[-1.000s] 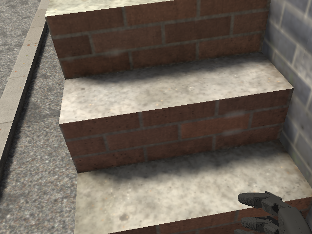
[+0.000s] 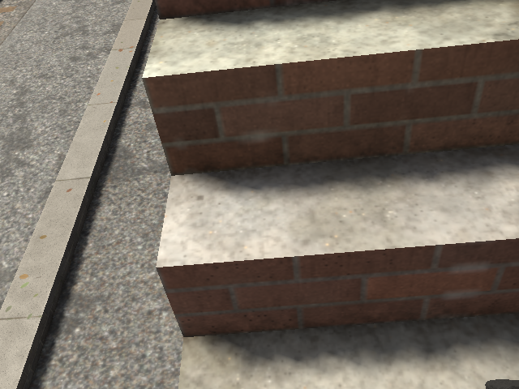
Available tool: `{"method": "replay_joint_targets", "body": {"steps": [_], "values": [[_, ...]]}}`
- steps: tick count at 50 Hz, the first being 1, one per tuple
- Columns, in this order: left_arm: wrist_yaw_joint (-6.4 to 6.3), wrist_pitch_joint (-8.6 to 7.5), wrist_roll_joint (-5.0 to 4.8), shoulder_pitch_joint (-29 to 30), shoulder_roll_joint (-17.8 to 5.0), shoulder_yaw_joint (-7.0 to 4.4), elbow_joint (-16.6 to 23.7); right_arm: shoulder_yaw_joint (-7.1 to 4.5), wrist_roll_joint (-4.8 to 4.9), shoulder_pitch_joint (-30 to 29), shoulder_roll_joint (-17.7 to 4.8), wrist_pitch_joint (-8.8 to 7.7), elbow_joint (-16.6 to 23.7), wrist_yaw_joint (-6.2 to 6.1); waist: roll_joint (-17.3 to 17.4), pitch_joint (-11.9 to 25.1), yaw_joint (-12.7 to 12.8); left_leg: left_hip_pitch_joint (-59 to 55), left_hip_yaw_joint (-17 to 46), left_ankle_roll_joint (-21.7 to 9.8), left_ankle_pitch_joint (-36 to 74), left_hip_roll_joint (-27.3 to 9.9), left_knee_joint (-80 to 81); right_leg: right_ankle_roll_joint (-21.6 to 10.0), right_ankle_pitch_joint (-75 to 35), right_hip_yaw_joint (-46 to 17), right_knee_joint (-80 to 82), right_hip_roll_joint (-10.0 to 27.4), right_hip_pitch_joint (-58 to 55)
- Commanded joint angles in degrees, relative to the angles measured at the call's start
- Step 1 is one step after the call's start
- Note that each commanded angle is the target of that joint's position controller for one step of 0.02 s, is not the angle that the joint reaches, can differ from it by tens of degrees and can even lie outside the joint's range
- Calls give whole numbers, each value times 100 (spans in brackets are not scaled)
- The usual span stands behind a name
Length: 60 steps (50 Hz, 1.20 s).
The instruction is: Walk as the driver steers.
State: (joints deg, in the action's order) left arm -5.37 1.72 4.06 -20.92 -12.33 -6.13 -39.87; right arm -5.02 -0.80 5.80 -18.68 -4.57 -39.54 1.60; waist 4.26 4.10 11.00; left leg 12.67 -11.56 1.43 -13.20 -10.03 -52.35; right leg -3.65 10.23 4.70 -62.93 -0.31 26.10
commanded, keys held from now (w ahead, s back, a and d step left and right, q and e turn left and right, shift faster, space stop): w+shift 1.00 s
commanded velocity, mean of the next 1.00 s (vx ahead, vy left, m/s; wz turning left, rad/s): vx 0.49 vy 0.50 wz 0.00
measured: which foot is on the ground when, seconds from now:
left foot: up 0.00-0.54, down 0.56-0.76, up 0.78-0.86, down 0.88-1.00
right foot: up 0.00-0.08, down 0.10-0.78, up 0.80-1.00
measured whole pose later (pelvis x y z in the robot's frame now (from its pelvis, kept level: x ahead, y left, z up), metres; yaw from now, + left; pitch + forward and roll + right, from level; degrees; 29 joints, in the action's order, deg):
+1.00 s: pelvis +0.07 +0.10 +0.05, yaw +1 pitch +2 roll -1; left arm -8.3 -0.5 2.0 -20.2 -18.7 -8.0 -45.4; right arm -4.1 -2.4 7.6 -19.1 -8.3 -40.3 2.6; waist 3.3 -0.3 5.6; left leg -6.1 -25.1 -1.5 8.8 -2.2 -14.9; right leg -2.9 39.4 11.3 -124.9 -5.8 61.0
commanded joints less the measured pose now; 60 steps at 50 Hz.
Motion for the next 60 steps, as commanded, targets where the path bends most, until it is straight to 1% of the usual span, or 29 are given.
{"method": "replay_joint_targets", "body": {"steps": [1, 4, 6, 8, 10, 14, 18, 27, 29, 31, 36, 38, 39, 40, 42, 43, 44, 45, 47, 50, 52, 53, 54, 55, 56, 57, 58, 59, 60], "values": [[-131, -82, -10, 730, -1404, -357, 442, 340, 26, -70, 447, -37, 1454, 437, -1745, -293, -1114, 2453, 1328, -62, -114, 947, -3330, -620, 580, -2990, 4016, 1035, -1268], [-215, -23, -41, -204, 1, 276, -92, 586, 96, -731, 1075, -146, 1197, 353, -310, -454, -586, 3034, 1639, 6, 132, 1506, -4701, -42, -574, -949, 2687, 87, -817], [-253, -73, 29, -332, -361, 257, -368, 722, -72, -864, 1536, 44, 1436, 313, -144, 16, -781, 3563, 1416, 10, 627, 1634, -5131, 134, -1468, -1294, 3327, 361, -1753], [-173, -218, -70, -209, -732, 145, -252, 618, -293, -161, 1210, 204, 1384, 256, -281, 470, -1234, 4276, 1558, 49, 194, 1559, -5617, 164, -3174, -2038, 3217, 819, -2637], [-322, -307, -211, 2, -1164, -128, 31, 363, -298, -40, 720, 384, 1393, 199, -707, 731, -1248, 4741, 2129, 198, 383, 1041, -6721, -772, 43, -4330, 4173, 1957, -2329], [-296, -416, -232, 379, -769, 55, 26, 290, -311, -617, 966, 531, 1127, 268, -50, -659, -1301, 5257, 2092, -43, 1592, 1165, -6230, -495, 2742, -3661, 3853, 1407, -963], [-212, -509, -289, 337, -736, 58, 4, 356, -366, -98, 1299, 585, 723, 224, -957, -608, -1323, 5479, 1702, -148, 1742, 1171, -6667, -568, 2402, -3176, 3580, 1069, -904], [-241, -537, -135, 985, -805, -106, 83, 294, -386, 655, 837, 504, 440, 263, -1417, -663, -1483, 3892, 1024, -209, 1346, 797, -4360, -952, 2531, -2683, 3427, 854, -140], [-254, -434, 47, -198, -1134, -241, -99, 378, -362, -224, 926, 605, 1128, 130, -2162, -1055, -587, 5858, 1059, -145, -1448, 718, -4574, -1425, 3358, -3598, 4623, 1449, -1848], [-228, -353, -44, -470, -992, -218, -201, 335, -405, -568, 720, 552, 1286, 58, -1802, -1374, -424, 6777, 1334, -36, -1724, 398, -4029, -1322, 3059, -3993, 4426, 1567, -3029], [-26, -527, 5, -303, -1097, -318, -424, 20, -139, -94, -172, 4, 1169, 164, -760, -495, -416, 4768, 434, 39, -1877, 915, -421, -855, -283, -2991, 2978, 890, -3976], [187, -479, -175, -32, -870, -315, -382, 34, -213, 618, -208, -252, 974, 96, -311, 448, -660, 898, -53, -112, -492, 919, 1432, 88, -2672, -1001, 2226, -225, -1868], [221, -531, -293, 465, -1149, -423, -522, 64, -65, 1532, 83, -385, 775, 25, 225, 690, -1700, -2097, 190, -395, 883, 713, 3829, 562, -2649, -417, 1473, -517, 275], [139, -690, -450, 497, -1338, -516, -606, -84, -120, 1886, -386, -382, 616, 173, 1594, 956, -2230, -4263, 837, -996, 2819, 123, 3879, 908, -606, -4, -167, -847, 1979], [-137, -499, -629, 319, -1270, -589, -681, -77, -358, 249, -458, -217, 711, 131, 1042, 470, -1433, -3538, 407, -1450, 3637, -538, 4370, 583, 2079, -261, -5768, -506, 3320], [-249, -337, -599, -317, -1163, -488, -699, -35, -210, -475, -351, -163, 711, 108, 212, 558, -729, -3379, 165, -1208, 4268, -709, 4197, 365, 2403, -265, -6541, -255, 3386], [-284, -100, -449, -281, -914, -397, -579, -93, -29, -92, -558, -172, 499, -34, -344, 487, -635, -3701, 211, -1161, 6326, -1189, 3377, 215, 2897, -236, -7226, -189, 4029], [-281, -264, -384, -34, -733, -289, -596, -2, 1, 512, -434, -251, 396, 23, -687, 228, -1048, -4088, -141, -651, 4858, -567, 3816, 106, 2895, -182, -7112, -390, 4917], [-299, -343, -258, 440, -601, -174, -290, -12, -242, 878, -531, -453, 1, 71, -214, -185, -1115, -4176, -373, -429, 5755, -663, 3619, 2, 3321, 125, -7435, -350, 5682], [-333, -165, -24, -1479, -1066, -194, -288, 71, -62, -1675, -550, -571, 581, 66, -27, 499, 959, -980, -1743, -42, 9177, 141, 3404, -18, 2881, 440, -3580, -500, 1585], [-357, -49, 53, -2752, -892, -288, -683, 58, 258, -2029, -748, -884, 516, -116, 147, 1335, 1719, 817, -884, -418, 10427, -436, 2493, 55, 1040, 667, -2702, -757, -2093], [-341, -84, -172, -2204, -1177, -384, -814, 166, 514, -1496, -463, -1002, 553, -28, -597, 968, 1134, 1549, -598, -163, 9509, 117, 1037, -259, 420, -69, -1956, -765, -2514], [-243, -161, -412, -1009, -1492, -443, -555, 283, 452, -520, -280, -815, 473, 79, -1493, 657, 229, 1538, -476, -17, 6961, 849, -658, -870, 594, -937, -356, -696, -1587], [-205, -283, -378, 377, -1327, -359, -180, 382, 481, 610, -208, -696, 628, 236, -2486, 443, -759, 1743, 456, 145, 1956, 1386, -2043, -1337, 1624, -2848, 1562, 81, -689], [-307, -205, -354, 767, -760, -288, -108, 398, 344, 1297, -365, -599, 576, 203, -1114, 638, -941, 2226, 1868, 130, 912, 1166, -2709, -1848, 2230, -3994, 788, 205, -830], [-368, -187, -318, 590, -549, -182, -88, 450, 181, 1032, -244, -497, 634, 155, -651, 503, -751, 1603, 2155, -32, 153, 1037, -2543, -1418, 2318, -3997, 433, -33, 742], [-472, -264, -77, 1083, -308, -94, -98, 450, -35, 1641, -122, -421, 510, 149, -455, 187, -1333, -146, 2534, -503, -666, 644, -1065, -472, 1790, -3055, -382, -563, 3199], [-553, -276, 74, 1294, 79, 31, -321, 596, -135, 1861, 217, -432, 357, 196, 1429, -489, -1910, -1517, 2098, -756, -199, 85, 3332, 677, 1805, -375, -3077, -2027, 4950], [-724, -261, 177, 363, -336, -229, -646, 780, -29, 425, 833, -377, 494, 390, 2996, -674, -1349, -1360, 922, -831, 3356, -257, 5058, 634, 2768, 659, -6837, -1815, 5052]]}}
